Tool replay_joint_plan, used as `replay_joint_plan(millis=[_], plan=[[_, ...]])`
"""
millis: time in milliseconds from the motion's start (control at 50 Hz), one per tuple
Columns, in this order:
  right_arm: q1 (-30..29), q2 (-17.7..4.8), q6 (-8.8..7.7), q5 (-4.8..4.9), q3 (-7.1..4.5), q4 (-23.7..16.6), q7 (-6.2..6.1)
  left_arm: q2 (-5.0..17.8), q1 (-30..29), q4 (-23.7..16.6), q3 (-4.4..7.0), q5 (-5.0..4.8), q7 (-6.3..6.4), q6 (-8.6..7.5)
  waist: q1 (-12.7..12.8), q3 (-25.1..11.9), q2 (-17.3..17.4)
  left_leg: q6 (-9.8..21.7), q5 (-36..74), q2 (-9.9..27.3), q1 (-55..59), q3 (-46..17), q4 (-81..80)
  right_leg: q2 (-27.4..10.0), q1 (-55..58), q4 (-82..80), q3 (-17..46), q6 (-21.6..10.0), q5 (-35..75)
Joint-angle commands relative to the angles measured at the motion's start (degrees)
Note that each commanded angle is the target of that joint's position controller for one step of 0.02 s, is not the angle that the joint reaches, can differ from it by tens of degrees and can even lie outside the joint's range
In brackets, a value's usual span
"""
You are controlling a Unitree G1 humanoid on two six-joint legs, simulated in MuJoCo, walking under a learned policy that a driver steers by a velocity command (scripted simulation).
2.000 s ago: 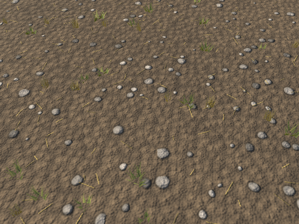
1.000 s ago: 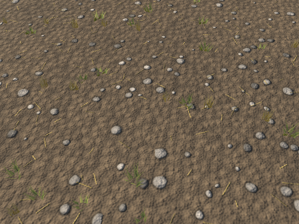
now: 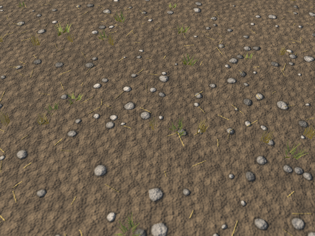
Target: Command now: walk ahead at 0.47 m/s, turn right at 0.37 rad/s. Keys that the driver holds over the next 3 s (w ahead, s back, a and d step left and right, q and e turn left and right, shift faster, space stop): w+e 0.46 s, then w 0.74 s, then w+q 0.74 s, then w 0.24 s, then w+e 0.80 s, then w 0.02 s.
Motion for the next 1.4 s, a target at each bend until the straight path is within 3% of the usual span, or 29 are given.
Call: replay_joint_plan(millis=[20,100,140,160,180,200,220,260,360,440,520,580,620,640,660,680,700,740,780,920,1060,1100,1140,1160,1180,1200,1220,1280,1400], plan=[[2.5,-9.6,-0.25,0.5,-1.78,-1.7,-0.68,0.6,-10.8,-7.0,-0.64,0.01,-1.21,-0.87,-0.6,8.7,5.4,4.6,26.3,15.5,-5.7,-1.3,-3.7,1.5,0.3,-6.0,-2.9,-1.2,2.5],[0.3,-12.2,1.25,0.39,-2.63,-3.5,-1.35,3.4,-8.7,-8.7,0.71,0.03,-2.66,-1.2,3.8,3.4,8.5,3.1,60.2,17.6,2.7,2.2,9.2,6.2,7.8,-7.0,-7.4,-5.2,-6.1],[-2.2,-13.8,2.44,-0.04,-3.03,-5.5,-1.74,8.5,6.1,-5.4,3.52,-0.25,-2.6,-0.79,11.5,-5.8,9.9,1.4,68.6,16.4,-0.9,3.6,29.9,9.9,26.9,-9.3,-7.9,-8.2,-6.7],[-2.6,-13.6,2.01,-0.34,-2.67,-7.3,-1.62,12.5,14.8,-3.9,5.23,0.03,-1.57,-0.06,15.1,-11.1,5.3,-0.3,52.5,14.1,-15.2,3.2,46.5,3.4,44.6,-10.9,3.9,-11.2,-9.2],[4.5,-3.8,0.05,-1.13,0.22,-9.4,0.3,16.5,16.3,-4.0,5.77,0.27,-1.13,0.11,8.0,-19.0,-10.2,-3.7,-7.9,1.1,-41.9,-1.5,69.8,-13.3,66.2,-15.2,38.0,-23.3,-21.0],[-1.9,-8.1,-2.94,1.25,-0.76,-10.4,1.24,12.3,17.9,-3.6,4.8,0.84,-0.51,0.06,11.7,-21.9,-5.8,-1.7,-13.6,0.2,-48.3,-13.4,77.1,-14.5,66.9,-24.7,48.5,-23.0,-24.6],[-8.0,-11.6,-4.34,3.3,-1.77,-13.4,1.48,10.0,14.7,-3.8,4.17,1.05,-0.2,-0.52,11.1,-11.9,-4.5,-0.1,-8.9,3.7,-53.2,-13.8,75.4,-12.6,59.9,-26.4,39.5,-19.5,-20.6],[-10.7,-11.9,-4.62,1.96,-2.42,-14.1,0.42,6.8,5.6,-6.4,3.11,1.17,-0.67,-1.43,5.3,-3.3,5.8,-0.2,-2.3,7.8,-46.9,-12.5,65.7,-7.8,40.6,-28.5,26.8,-16.3,-7.9],[-12.4,-9.5,-1.21,-0.55,-2.82,-17.9,-0.32,8.3,5.1,-7.5,3.22,0.88,0.76,-1.38,1.7,1.1,1.6,-5.1,3.5,9.9,-39.5,-9.8,49.7,-2.6,22.4,-32.5,15.8,-15.7,0.9],[-23.0,-7.5,-1.34,-0.39,-1.9,-21.6,-0.18,10.0,9.9,-7.2,3.91,0.28,1.96,-0.51,6.0,1.6,-0.3,-6.1,20.6,5.8,-35.3,-8.2,28.9,1.8,19.8,-30.1,11.9,-11.3,-3.0],[-27.2,-9.1,-1.91,0.92,-2.12,-23.7,0.89,8.8,14.4,-5.8,3.5,-0.14,2.14,-0.02,8.3,-0.2,-2.4,-5.3,24.0,4.5,-33.8,-9.4,21.1,-1.4,27.5,-26.1,16.0,-9.8,-7.4],[-26.2,-11.3,-2.83,0.82,-2.86,-24.3,1.73,8.9,15.4,-5.4,3.44,0.57,2.4,0.41,7.0,-0.5,-4.0,-2.4,16.7,4.5,-32.8,-9.4,18.5,-4.8,34.7,-20.9,20.0,-8.7,-4.2],[-17.2,-13.7,-3.29,0.21,-4.14,-22.3,1.45,7.4,14.4,-6.0,2.79,1.05,2.16,0.57,2.2,-5.3,-3.8,1.4,15.0,4.7,-20.0,-8.7,16.1,-1.3,34.7,-10.9,18.0,-6.5,6.0],[-7.7,-16.8,-3.31,-0.4,-4.95,-21.4,1.1,5.2,14.2,-7.3,1.75,1.89,2.0,0.43,-1.8,-13.5,1.2,5.5,15.7,13.6,-5.5,-17.7,17.8,2.1,27.8,4.6,13.8,-4.5,-1.0],[-1.0,-21.2,-2.33,-0.28,-6.59,-18.1,1.59,1.5,23.2,-7.2,0.72,0.06,1.72,-0.45,0.9,-20.1,20.6,15.0,3.4,24.6,13.9,-43.2,13.2,10.7,6.6,23.6,7.2,-0.2,-26.8],[-0.6,-15.5,-2.08,1.07,-5.29,-18.3,2.08,6.2,22.0,-6.4,1.26,-0.67,1.82,-0.79,-0.6,-16.9,16.3,13.9,-9.0,25.8,13.7,-51.1,8.7,8.1,-2.0,30.8,10.9,-0.2,-34.4],[-4.1,-12.3,-1.87,1.29,-4.37,-19.1,2.01,9.5,15.1,-7.6,2.11,-0.88,1.82,-0.89,-1.5,-8.5,9.6,11.2,-8.8,23.5,6.8,-43.0,7.9,5.9,-4.8,32.6,10.9,-0.5,-29.5],[-10.0,-10.9,-1.26,0.41,-3.6,-19.9,2.19,8.0,8.7,-9.4,2.0,0.93,1.9,-1.11,1.0,-1.0,3.8,10.0,5.6,18.9,-6.1,-31.4,5.6,1.5,-2.5,27.0,6.8,0.0,-22.3],[-10.8,-9.6,-1.33,0.03,-3.12,-19.6,2.35,6.2,9.9,-9.3,2.04,1.01,1.64,-0.78,3.2,-1.0,7.1,9.4,12.7,15.6,-10.8,-25.2,3.4,-0.7,2.4,22.2,5.3,0.5,-19.7],[-6.6,-13.0,-0.52,1.34,-4.08,-16.8,1.37,2.5,0.6,-12.3,0.67,1.35,1.2,-0.83,1.2,0.7,6.7,9.6,20.9,13.7,-12.4,-14.9,-0.8,-1.2,2.8,0.7,1.7,2.5,-5.5],[-1.6,-14.3,1.02,2.09,-4.31,-13.7,0.96,3.8,-9.2,-15.9,0.78,0.42,-0.47,-1.72,-0.8,3.4,7.4,7.7,20.6,16.7,-7.0,-13.9,2.2,1.4,6.0,-11.2,0.4,0.5,-3.1],[-2.3,-15.3,1.65,2.13,-4.63,-13.5,0.66,5.3,-7.2,-15.8,1.35,0.54,-0.79,-2.02,1.3,2.1,7.9,6.6,27.0,17.5,-4.8,-13.8,5.7,2.5,10.4,-13.2,-0.4,-1.0,-6.4],[-3.6,-14.6,2.1,1.9,-4.19,-13.9,0.41,9.1,5.4,-12.0,3.46,1.02,-0.19,-1.99,7.9,-6.0,6.6,4.1,39.7,13.2,-8.4,-9.7,20.7,4.3,29.6,-15.3,-2.2,-3.9,-5.2],[-3.9,-11.9,1.94,0.53,-2.94,-15.7,0.23,13.4,16.4,-10.1,4.69,1.71,0.47,-1.78,11.8,-14.8,0.2,1.8,25.4,9.7,-20.0,-6.9,38.6,-6.4,47.0,-13.5,9.7,-8.0,-3.1],[3.5,-5.1,0.67,0.86,-0.94,-16.6,0.59,17.6,18.9,-8.9,5.38,1.86,0.19,-1.41,7.9,-21.0,-15.2,-1.4,-13.0,-0.1,-42.3,-7.0,57.2,-18.2,63.9,-19.4,35.8,-17.0,-13.3],[0.6,-11.2,-0.38,2.05,-2.23,-15.7,0.95,12.0,19.1,-9.0,4.04,1.0,0.1,-1.24,10.1,-18.9,-9.8,-1.1,-16.5,2.6,-49.5,-13.2,64.2,-17.5,62.1,-23.7,40.1,-16.4,-21.9],[-4.6,-13.7,-0.84,3.24,-3.0,-17.1,1.2,9.7,15.0,-9.4,3.21,0.93,0.28,-1.3,9.6,-10.2,-6.3,-0.4,-11.3,5.2,-52.5,-12.6,64.8,-15.9,54.6,-24.7,31.0,-13.7,-19.9],[-7.5,-11.9,0.5,2.0,-3.34,-17.3,0.86,5.6,6.6,-9.9,1.98,2.23,-0.04,-1.85,4.5,-2.4,-2.3,-1.3,-0.5,10.5,-44.6,-11.7,57.7,-10.1,36.2,-30.0,15.7,-10.3,-8.1],[-10.2,-8.9,2.78,1.95,-3.35,-18.6,0.64,7.4,7.8,-6.3,2.96,2.56,0.74,-3.4,3.4,1.2,-0.5,-3.0,11.8,10.0,-47.1,-14.2,49.0,-9.2,32.4,-35.2,2.9,-9.7,2.1]])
